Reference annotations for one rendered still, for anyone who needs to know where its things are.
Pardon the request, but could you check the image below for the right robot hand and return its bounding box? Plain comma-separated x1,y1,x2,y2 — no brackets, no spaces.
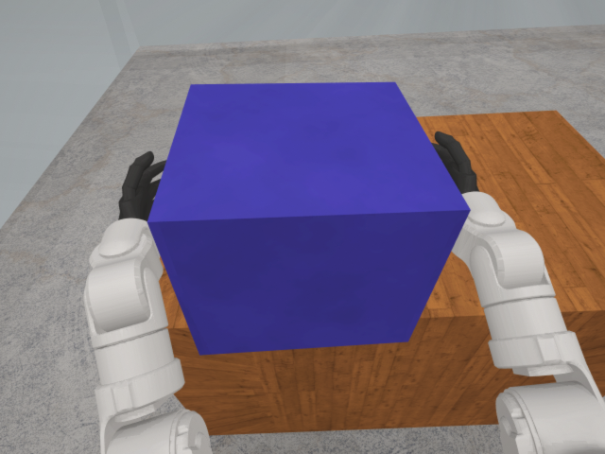
431,131,479,194

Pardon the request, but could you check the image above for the carton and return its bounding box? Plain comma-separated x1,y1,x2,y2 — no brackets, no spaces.
147,82,471,356

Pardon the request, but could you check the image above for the left robot upper arm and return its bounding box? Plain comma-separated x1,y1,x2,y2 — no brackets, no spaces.
107,410,213,454

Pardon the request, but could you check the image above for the robot right forearm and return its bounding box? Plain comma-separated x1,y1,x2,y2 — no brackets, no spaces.
452,191,605,411

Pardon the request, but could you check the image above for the right robot upper arm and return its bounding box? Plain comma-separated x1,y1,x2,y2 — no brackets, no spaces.
495,380,605,454

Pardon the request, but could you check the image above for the robot left forearm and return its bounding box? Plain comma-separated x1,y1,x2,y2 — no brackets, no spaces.
83,218,185,454

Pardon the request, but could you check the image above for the pedestal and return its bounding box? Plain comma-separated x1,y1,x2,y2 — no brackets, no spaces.
159,111,605,435

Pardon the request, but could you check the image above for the left robot hand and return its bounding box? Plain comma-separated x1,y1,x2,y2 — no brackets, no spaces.
118,151,166,221

